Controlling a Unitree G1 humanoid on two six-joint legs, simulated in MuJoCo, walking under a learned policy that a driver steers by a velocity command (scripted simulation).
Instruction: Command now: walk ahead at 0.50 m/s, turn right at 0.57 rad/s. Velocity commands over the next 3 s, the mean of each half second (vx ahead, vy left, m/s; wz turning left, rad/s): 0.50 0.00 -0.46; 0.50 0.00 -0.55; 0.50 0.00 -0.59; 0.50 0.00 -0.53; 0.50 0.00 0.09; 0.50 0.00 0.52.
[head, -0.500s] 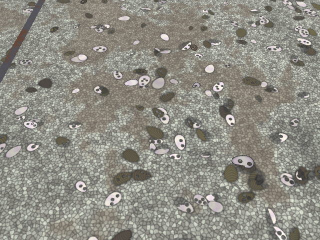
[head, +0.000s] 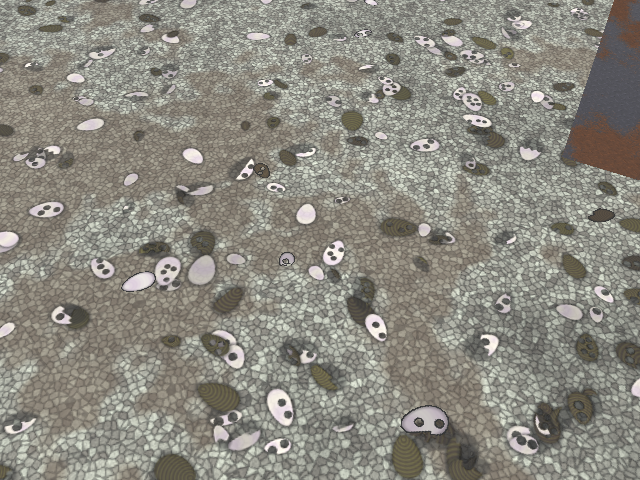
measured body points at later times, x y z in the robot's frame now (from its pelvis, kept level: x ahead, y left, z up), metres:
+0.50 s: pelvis +0.26 -0.08 +0.00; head +0.30 -0.10 +0.45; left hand +0.48 +0.14 -0.09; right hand +0.27 -0.38 -0.13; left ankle +0.18 +0.10 -0.64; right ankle +0.30 -0.17 -0.73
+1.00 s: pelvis +0.54 -0.11 +0.00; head +0.56 -0.11 +0.45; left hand +0.75 +0.10 -0.11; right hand +0.53 -0.42 -0.09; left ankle +0.62 -0.04 -0.73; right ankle +0.41 -0.20 -0.65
